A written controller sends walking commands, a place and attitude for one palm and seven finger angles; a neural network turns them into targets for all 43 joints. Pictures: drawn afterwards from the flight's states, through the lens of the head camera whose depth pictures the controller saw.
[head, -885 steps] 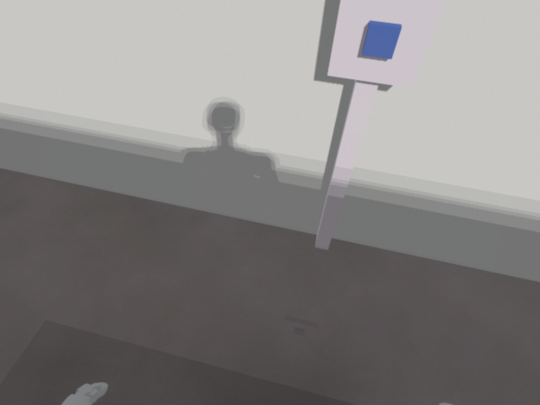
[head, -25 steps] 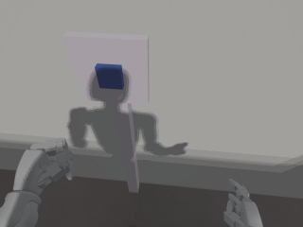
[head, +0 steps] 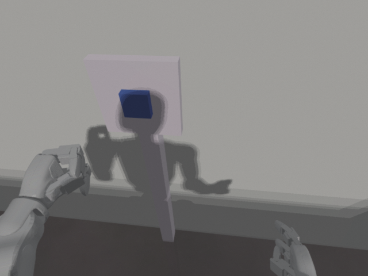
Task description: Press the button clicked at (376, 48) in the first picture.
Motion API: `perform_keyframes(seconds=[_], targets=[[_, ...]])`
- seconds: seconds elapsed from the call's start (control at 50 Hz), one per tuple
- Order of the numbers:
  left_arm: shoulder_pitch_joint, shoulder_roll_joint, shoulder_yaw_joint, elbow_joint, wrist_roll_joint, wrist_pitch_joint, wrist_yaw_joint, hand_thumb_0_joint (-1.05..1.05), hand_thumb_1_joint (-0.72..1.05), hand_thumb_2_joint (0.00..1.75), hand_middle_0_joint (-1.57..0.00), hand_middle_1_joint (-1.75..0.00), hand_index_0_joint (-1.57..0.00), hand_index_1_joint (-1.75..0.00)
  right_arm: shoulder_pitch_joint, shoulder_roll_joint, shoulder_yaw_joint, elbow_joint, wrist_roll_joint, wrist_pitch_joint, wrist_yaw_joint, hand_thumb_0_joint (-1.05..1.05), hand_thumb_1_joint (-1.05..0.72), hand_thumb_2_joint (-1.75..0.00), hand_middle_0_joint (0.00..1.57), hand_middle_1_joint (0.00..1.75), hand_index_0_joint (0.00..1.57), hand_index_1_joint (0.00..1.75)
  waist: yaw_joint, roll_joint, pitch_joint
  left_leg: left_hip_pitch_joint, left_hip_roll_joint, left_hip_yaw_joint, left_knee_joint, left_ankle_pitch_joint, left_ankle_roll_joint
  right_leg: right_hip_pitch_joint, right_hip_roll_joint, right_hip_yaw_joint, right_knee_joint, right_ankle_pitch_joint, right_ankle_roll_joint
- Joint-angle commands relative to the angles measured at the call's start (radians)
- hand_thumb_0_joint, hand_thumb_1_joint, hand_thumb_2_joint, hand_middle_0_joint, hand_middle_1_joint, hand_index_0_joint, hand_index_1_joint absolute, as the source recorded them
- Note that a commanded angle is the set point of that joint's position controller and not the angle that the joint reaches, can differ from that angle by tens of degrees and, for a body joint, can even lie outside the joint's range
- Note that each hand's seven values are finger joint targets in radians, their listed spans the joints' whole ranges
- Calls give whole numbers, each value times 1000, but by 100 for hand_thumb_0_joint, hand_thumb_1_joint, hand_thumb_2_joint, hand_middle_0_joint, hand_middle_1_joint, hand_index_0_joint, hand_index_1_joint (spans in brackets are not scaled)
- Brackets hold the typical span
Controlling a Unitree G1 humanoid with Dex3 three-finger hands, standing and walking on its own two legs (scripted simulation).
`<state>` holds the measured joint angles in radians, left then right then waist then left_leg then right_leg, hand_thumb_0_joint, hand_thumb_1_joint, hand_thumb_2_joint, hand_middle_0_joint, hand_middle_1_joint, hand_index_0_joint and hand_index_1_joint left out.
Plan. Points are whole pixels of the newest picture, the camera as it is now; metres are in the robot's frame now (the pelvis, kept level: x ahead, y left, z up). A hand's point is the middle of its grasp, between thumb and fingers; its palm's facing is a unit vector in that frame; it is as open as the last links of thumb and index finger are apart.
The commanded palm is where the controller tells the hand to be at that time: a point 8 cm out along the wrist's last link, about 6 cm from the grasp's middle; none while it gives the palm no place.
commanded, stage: raise the hand and make a fist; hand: left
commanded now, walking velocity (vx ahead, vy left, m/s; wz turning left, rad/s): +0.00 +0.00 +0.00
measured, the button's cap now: (136, 103) +0.47 +0.17 +0.17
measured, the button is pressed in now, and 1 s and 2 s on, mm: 0 0 0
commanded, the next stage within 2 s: aim a knuckle at the button in 0.24 s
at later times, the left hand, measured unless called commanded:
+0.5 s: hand (86, 180) +0.24 +0.20 +0.16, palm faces +0.04 -1.00 -0.08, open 3.2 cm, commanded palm +0.21 +0.25 +0.16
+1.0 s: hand (107, 161) +0.29 +0.19 +0.14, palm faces +0.00 -1.00 -0.03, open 3.1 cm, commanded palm +0.27 +0.23 +0.15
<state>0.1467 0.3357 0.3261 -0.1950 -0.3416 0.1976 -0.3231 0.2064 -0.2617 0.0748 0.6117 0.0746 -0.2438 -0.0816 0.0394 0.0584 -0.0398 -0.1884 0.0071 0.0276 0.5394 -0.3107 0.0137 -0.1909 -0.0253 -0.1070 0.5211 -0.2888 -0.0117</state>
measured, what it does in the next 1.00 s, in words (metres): stands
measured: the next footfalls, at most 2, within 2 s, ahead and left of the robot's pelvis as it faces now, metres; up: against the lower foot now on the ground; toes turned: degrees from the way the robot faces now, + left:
none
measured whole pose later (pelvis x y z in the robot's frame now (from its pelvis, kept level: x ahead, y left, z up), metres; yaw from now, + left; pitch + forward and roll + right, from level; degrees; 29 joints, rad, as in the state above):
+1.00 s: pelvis -0.01 -0.01 +0.00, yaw -1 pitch -2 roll +0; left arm -0.07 0.29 0.26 0.06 -0.27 0.09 -0.25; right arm 0.22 -0.27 0.05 0.63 0.07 -0.23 -0.09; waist 0.02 0.05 -0.02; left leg -0.20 0.01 0.04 0.53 -0.30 0.01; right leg -0.22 -0.02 -0.09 0.54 -0.28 -0.02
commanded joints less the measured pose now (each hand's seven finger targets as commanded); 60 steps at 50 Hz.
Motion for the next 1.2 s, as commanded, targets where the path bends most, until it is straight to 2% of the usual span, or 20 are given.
perform_keyframes(seconds=[0.0, 0.06, 0.08, 0.12, 0.16, 0.18, 0.24, 0.36, 0.38, 0.46, 0.56, 0.58, 0.72, 0.76, 0.82, 0.88, 0.96, 0.98, 1.06, 1.18], targets=[[-174, 199, 110, -302, -1, -57, 22, 0, 90, 90, -130, -150, -130, -150, -159, -97, -48, -201, -5, -57, -7, 0, -90, -90, 20, 30, 20, 30, 23, -31, -154, 34, -10, -43, -72, 258, 16, 43, 14, 40, -72, 236, 2], [-186, 203, 124, -377, 7, -143, 62, 0, 90, 90, -130, -150, -130, -150, -137, -82, -45, -198, -14, -73, -4, 0, -90, -90, 20, 30, 20, 30, 21, 29, -190, 71, -9, -40, -74, 279, 10, 43, 21, 34, -62, 242, -2], [-187, 206, 125, -371, 7, -164, 72, 0, 90, 90, -130, -150, -130, -150, -133, -84, -43, -185, -18, -77, -2, 0, -90, -90, 20, 30, 20, 30, 19, -3, -171, 58, -6, -41, -71, 274, 11, 45, 25, 37, -69, 237, -1], [-188, 176, 97, -327, 15, -185, 76, 0, 90, 90, -130, -150, -130, -150, -126, -85, -46, -170, -14, -84, -3, 0, -90, -90, 20, 30, 20, 30, 8, 29, -129, 57, -5, -38, -79, 249, 9, 22, 25, 33, -74, 219, -2], [-176, 146, 65, -251, 19, -170, 69, 0, 90, 90, -130, -150, -130, -150, -123, -90, -46, -154, -8, -85, -8, 0, -90, -90, 20, 30, 20, 30, -1, 48, -60, 41, -4, -39, -88, 209, 6, -14, 24, 29, -88, 185, -2], [-160, 142, 60, -206, 18, -149, 60, 0, 90, 90, -130, -150, -130, -150, -124, -97, -50, -149, -8, -84, -10, 0, -90, -90, 20, 30, 20, 30, 0, -8, -38, 22, -4, -41, -87, 187, 10, -15, 25, 37, -102, 166, 0], [-157, 139, 38, -151, 15, -81, 33, 0, 90, 90, -130, -150, -130, -150, -138, -104, -50, -159, 4, -70, -18, 0, -90, -90, 20, 30, 20, 30, 0, -42, 8, -7, -7, -41, -97, 132, 14, -32, 19, 44, -121, 99, 7], [-238, 201, 103, -256, 9, -103, 39, 0, 90, 90, -130, -150, -130, -150, -153, -94, -47, -180, -6, -76, -21, 0, -90, -90, 20, 30, 20, 30, 11, -41, -137, 41, -11, -40, -80, 180, 19, 24, 13, 57, -100, 133, 11], [-272, 201, 100, -251, 7, -124, 47, 0, 90, 90, -130, -150, -130, -150, -149, -93, -44, -167, -9, -79, -21, 0, -90, -90, 20, 30, 20, 30, 2, -69, -123, 35, -8, -41, -75, 181, 19, 18, 18, 60, -103, 131, 13], [-330, 177, 84, -153, 8, -177, 56, 0, 90, 90, -130, -150, -130, -150, -136, -92, -46, -136, -7, -93, -25, 0, -90, -90, 20, 30, 20, 30, -9, 7, -84, 40, -11, -38, -75, 159, 15, -18, 15, 64, -105, 122, 9], [-378, 147, 13, -19, 34, -135, 38, 0, 90, 90, -130, -150, -130, -150, -134, -102, -49, -133, 1, -81, -33, 0, -90, -90, 20, 30, 20, 30, -18, -19, -37, 3, -14, -37, -78, 112, 16, -39, 6, 79, -120, 73, 10], [-367, 159, 24, 13, 33, -124, 36, 0, 90, 90, -130, -150, -130, -150, -133, -105, -51, -134, 0, -77, -33, 0, -90, -90, 20, 30, 20, 30, -14, -65, -40, -18, -12, -36, -68, 115, 18, -25, 3, 98, -127, 66, 12], [-433, 219, 111, -37, 30, -186, 57, 0, 90, 90, -130, -150, -130, -150, -134, -94, -53, -154, -12, -69, -21, 0, -90, -90, 20, 30, 20, 30, 11, -55, -204, 18, -14, -26, -63, 237, 16, 72, 0, 82, -66, 245, 11], [-418, 213, 117, -23, 31, -204, 66, 0, 90, 90, -130, -150, -130, -150, -128, -91, -54, -151, -12, -68, -17, 0, -90, -90, 20, 30, 20, 30, 14, -14, -195, 25, -13, -18, -64, 254, 12, 64, 3, 73, -58, 277, 7], [-479, 136, 18, 14, 47, -202, 66, 0, 90, 90, -130, -150, -130, -150, -123, -91, -53, -143, -7, -64, -15, 0, -90, -90, 20, 30, 20, 30, -12, 26, -121, 26, -11, -19, -71, 228, 11, 5, 8, 65, -68, 246, 1], [-456, 107, -16, 74, 51, -176, 62, 0, 90, 90, -130, -150, -130, -150, -108, -103, -63, -140, -4, -59, -17, 0, -90, -90, 20, 30, 20, 30, -20, -66, -102, 12, -7, -24, -67, 218, 16, -10, 14, 64, -77, 237, 4], [-522, 109, -28, 31, 62, -173, 72, 0, 90, 90, -130, -150, -130, -150, -108, -103, -64, -151, -7, -49, -18, 0, -90, -90, 20, 30, 20, 30, -20, -43, -154, 32, -11, -29, -73, 223, 14, -3, 12, 58, -63, 235, 2], [-529, 121, -16, 44, 62, -178, 82, 0, 90, 90, -130, -150, -130, -150, -106, -103, -64, -144, -10, -47, -17, 0, -90, -90, 20, 30, 20, 30, -20, -78, -147, 27, -7, -31, -71, 225, 16, -4, 15, 59, -65, 232, 2], [-647, 103, -42, 8, 85, -220, 130, 0, 90, 90, -130, -150, -130, -150, -108, -90, -60, -136, -14, -43, -13, 0, -90, -90, 20, 30, 20, 30, -29, -4, -185, 64, -5, -35, -81, 236, 7, -9, 16, 53, -54, 221, -5], [-641, 111, -26, 230, 104, -189, 159, 0, 90, 90, -130, -150, -130, -150, -89, -102, -59, -107, -15, -1, -10, 0, -90, -90, 20, 30, 20, 30, -29, -93, -128, 0, -5, -30, -85, 199, 8, -10, 17, 61, -69, 204, -5]])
